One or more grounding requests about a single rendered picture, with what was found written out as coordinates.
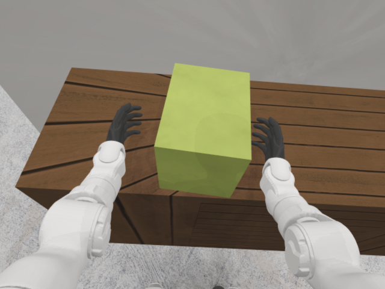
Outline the right robot hand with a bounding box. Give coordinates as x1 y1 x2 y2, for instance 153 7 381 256
251 117 285 162

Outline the robot left upper arm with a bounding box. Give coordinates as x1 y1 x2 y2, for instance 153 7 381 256
0 199 111 289

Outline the pedestal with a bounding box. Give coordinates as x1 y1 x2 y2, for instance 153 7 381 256
15 67 385 256

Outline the right robot forearm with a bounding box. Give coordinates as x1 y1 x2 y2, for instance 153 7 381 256
260 158 361 264

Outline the left robot forearm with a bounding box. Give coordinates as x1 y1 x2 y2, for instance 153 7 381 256
38 141 126 247

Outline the carton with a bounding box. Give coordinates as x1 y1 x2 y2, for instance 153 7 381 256
154 63 251 198

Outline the robot right upper arm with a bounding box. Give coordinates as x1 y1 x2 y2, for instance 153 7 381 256
285 221 385 289

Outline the left robot hand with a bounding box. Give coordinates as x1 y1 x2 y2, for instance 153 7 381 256
106 103 143 144

